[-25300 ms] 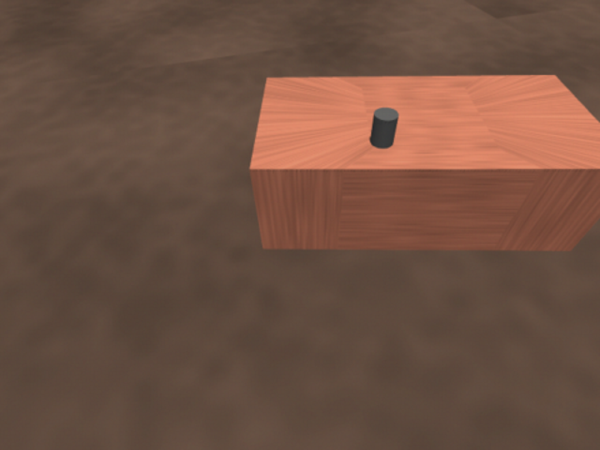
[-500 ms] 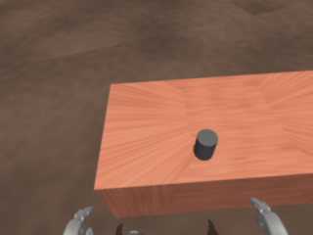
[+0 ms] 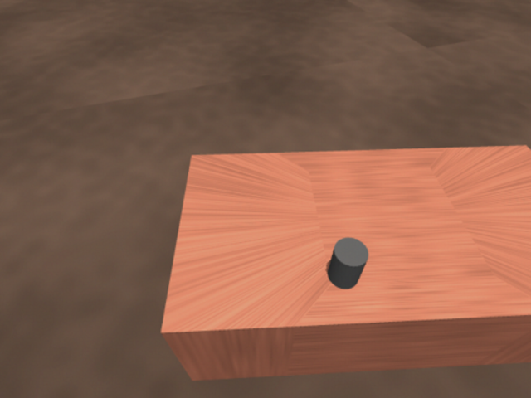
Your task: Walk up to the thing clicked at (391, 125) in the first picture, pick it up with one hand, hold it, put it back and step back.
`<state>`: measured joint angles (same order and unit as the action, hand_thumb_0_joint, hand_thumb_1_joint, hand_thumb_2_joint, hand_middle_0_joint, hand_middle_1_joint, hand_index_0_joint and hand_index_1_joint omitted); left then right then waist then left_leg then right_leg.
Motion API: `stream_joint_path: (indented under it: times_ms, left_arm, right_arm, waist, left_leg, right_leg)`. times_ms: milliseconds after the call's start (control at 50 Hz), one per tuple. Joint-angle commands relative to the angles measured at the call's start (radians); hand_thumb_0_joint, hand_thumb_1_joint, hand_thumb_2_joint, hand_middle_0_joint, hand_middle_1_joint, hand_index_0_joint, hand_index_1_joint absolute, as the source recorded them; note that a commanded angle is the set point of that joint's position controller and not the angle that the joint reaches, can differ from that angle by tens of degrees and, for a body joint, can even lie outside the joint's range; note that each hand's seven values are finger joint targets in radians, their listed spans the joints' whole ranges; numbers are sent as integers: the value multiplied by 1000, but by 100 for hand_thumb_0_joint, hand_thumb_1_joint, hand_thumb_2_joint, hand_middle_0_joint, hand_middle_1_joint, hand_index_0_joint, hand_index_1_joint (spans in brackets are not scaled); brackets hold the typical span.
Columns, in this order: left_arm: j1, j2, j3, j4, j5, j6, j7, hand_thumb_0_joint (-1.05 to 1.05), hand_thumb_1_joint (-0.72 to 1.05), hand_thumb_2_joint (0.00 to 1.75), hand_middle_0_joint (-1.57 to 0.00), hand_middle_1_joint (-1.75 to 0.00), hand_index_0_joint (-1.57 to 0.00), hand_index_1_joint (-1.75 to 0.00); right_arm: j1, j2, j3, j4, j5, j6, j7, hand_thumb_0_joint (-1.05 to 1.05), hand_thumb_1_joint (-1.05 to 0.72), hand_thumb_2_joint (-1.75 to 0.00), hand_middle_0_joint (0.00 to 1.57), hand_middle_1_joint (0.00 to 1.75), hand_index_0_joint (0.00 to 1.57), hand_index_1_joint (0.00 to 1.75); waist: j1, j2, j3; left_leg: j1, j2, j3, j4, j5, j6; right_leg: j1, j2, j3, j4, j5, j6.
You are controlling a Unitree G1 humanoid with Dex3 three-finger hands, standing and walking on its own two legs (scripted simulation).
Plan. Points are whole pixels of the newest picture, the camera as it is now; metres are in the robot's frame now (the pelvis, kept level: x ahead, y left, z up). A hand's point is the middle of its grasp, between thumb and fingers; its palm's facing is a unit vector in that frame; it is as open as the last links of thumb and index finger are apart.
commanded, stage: stand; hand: right
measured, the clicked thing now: (346, 263) +0.49 -0.18 -0.26
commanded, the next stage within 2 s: step back in 1.78 s
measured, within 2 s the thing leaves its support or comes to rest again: neither
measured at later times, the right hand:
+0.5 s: hand out of the picture +0.06 -0.24 -0.14, palm faces -0.02 +0.94 -0.35, open 7.4 cm
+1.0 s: hand out of the picture +0.07 -0.23 -0.14, palm faces -0.01 +0.93 -0.37, open 7.4 cm
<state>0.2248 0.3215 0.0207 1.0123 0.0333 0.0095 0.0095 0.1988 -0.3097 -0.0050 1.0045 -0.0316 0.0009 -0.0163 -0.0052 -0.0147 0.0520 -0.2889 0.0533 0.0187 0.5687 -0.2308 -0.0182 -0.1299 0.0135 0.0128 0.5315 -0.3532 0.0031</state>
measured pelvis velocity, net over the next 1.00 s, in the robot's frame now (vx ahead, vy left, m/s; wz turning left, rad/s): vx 0.01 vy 0.02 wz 0.01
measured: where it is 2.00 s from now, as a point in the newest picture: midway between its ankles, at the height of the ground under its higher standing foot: outside the picture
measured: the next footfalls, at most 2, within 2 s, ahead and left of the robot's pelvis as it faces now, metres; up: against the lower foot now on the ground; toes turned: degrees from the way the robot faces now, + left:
none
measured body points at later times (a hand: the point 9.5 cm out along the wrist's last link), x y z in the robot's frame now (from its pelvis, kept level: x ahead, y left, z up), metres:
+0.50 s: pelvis +0.00 +0.01 +0.01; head +0.00 +0.02 +0.46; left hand +0.04 +0.30 -0.13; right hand +0.06 -0.29 -0.12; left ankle +0.05 +0.13 -0.73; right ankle -0.04 -0.13 -0.73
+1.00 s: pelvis +0.01 +0.02 +0.01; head +0.01 +0.03 +0.46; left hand +0.07 +0.31 -0.13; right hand +0.08 -0.28 -0.11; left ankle +0.05 +0.13 -0.73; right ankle -0.04 -0.13 -0.73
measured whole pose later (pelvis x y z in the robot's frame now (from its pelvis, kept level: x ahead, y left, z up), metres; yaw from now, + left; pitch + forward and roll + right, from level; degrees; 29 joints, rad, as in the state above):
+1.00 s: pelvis +0.01 +0.02 +0.01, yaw +1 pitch -3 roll -1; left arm 0.14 0.34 0.01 1.13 0.02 0.00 0.01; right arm 0.10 -0.33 -0.01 1.16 -0.01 0.00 -0.01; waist -0.01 -0.03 0.06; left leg -0.18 0.01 0.03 0.39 -0.15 0.01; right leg -0.01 -0.03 0.01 0.32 -0.25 0.04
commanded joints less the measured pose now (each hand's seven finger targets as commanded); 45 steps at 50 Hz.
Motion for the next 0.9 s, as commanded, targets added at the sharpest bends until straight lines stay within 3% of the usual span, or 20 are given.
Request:
stream_joint_path:
  times_ms: [0,40,120,200,300,460,560,680,800,820,880]
  left_arm:
    - [-16,203,42,-20,-10,-24,15,0,90,90,-20,-30,-20,-30]
    - [-29,200,40,-4,-9,-22,11,0,90,90,-20,-30,-20,-30]
    - [-28,195,36,27,-9,-21,8,0,90,90,-20,-30,-20,-30]
    - [-51,199,34,51,-9,-25,7,0,90,90,-20,-30,-20,-30]
    - [-81,206,30,61,-11,-32,9,0,90,90,-20,-30,-20,-30]
    - [-90,214,27,79,-11,-30,12,0,90,90,-20,-30,-20,-30]
    - [-84,213,25,84,-13,-31,13,0,90,90,-20,-30,-20,-30]
    - [-97,217,24,81,-12,-30,11,0,90,90,-20,-30,-20,-30]
    - [-92,217,24,78,-14,-34,11,0,90,90,-20,-30,-20,-30]
    - [-97,219,26,75,-15,-34,12,0,90,90,-20,-30,-20,-30]
    - [-95,214,25,76,-15,-28,11,0,90,90,-20,-30,-20,-30]
  right_arm:
    - [-48,-216,-45,-14,4,-33,-16,0,-90,-90,20,30,20,30]
    - [-66,-217,-44,-1,6,-33,-15,0,-90,-90,20,30,20,30]
    - [-85,-221,-42,29,8,-32,-15,0,-90,-90,20,30,20,30]
    - [-99,-216,-42,54,12,-30,-13,0,-90,-90,20,30,20,30]
    - [-100,-216,-40,77,14,-31,-10,0,-90,-90,20,30,20,30]
    - [-122,-219,-38,94,16,-25,-6,0,-90,-90,20,30,20,30]
    - [-124,-226,-36,100,18,-27,-6,0,-90,-90,20,30,20,30]
    - [-132,-226,-38,104,17,-22,-4,0,-90,-90,20,30,20,30]
    - [-127,-233,-39,106,18,-28,-4,0,-90,-90,20,30,20,30]
    - [-133,-228,-39,104,19,-29,-4,0,-90,-90,20,30,20,30]
    - [-123,-230,-37,109,18,-29,-7,0,-90,-90,20,30,20,30]
  waist:
    - [5,48,-26]
    - [4,57,-11]
    - [13,74,-11]
    - [8,49,-11]
    - [-1,11,-37]
    - [0,3,-27]
    - [3,14,-52]
    - [-1,14,-19]
    - [1,29,-74]
    - [4,24,-86]
    - [3,41,-77]
  left_leg:
    - [132,73,-123,-159,106,53]
    - [119,72,-130,-193,17,48]
    - [117,76,-144,-243,-17,43]
    - [148,69,-130,-233,3,37]
    - [179,70,-109,-212,136,40]
    - [187,68,-107,-229,130,36]
    - [200,74,-104,-222,203,40]
    - [176,67,-106,-244,112,36]
    - [208,76,-104,-227,235,43]
    - [214,78,-102,-216,292,46]
    - [208,74,-103,-236,253,40]
  right_leg:
    - [-86,-81,87,-164,142,-38]
    - [-81,-81,86,-184,107,-37]
    - [-47,-82,76,-195,109,-33]
    - [-52,-95,85,-234,103,-31]
    - [-25,-116,92,-255,178,-25]
    - [-25,-119,80,-277,175,-19]
    - [11,-124,74,-266,238,-12]
    - [-15,-126,73,-294,156,-15]
    - [28,-131,66,-274,251,-9]
    - [47,-135,64,-265,302,-7]
    - [41,-126,57,-264,249,-7]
